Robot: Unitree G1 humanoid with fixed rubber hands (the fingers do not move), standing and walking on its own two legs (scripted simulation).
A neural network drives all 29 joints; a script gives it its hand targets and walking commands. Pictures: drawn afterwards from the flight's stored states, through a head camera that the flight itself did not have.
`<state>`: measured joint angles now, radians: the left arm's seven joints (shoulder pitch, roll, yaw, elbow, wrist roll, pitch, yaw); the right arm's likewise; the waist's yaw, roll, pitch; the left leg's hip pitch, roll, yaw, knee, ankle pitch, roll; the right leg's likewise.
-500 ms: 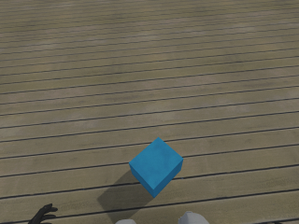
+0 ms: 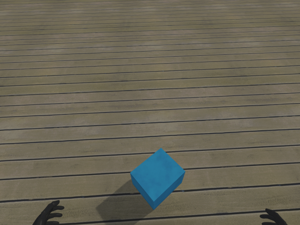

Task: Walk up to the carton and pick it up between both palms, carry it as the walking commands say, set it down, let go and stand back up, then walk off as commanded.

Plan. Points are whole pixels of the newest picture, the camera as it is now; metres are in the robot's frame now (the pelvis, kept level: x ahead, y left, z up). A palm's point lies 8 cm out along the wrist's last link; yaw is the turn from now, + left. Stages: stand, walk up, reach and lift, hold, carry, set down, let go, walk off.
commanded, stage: walk up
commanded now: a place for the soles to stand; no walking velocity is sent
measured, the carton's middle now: (157, 178) +0.49 -0.01 -0.67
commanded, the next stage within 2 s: none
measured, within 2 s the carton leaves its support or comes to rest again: neither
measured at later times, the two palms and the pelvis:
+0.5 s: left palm out of the picture +0.11 +0.19 -0.10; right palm out of the picture +0.19 -0.52 -0.07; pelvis +0.04 -0.17 -0.03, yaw +17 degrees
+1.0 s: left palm out of the picture +0.01 -0.02 -0.11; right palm out of the picture +0.43 -0.59 -0.09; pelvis +0.14 -0.34 -0.03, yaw +34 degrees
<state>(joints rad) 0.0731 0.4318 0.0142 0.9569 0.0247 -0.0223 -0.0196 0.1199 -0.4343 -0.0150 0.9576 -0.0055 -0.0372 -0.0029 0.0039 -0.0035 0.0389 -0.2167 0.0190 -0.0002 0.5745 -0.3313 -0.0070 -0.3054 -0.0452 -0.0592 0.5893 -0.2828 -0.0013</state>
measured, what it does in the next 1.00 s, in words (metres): steps to the right, turning left: right foot, then left foot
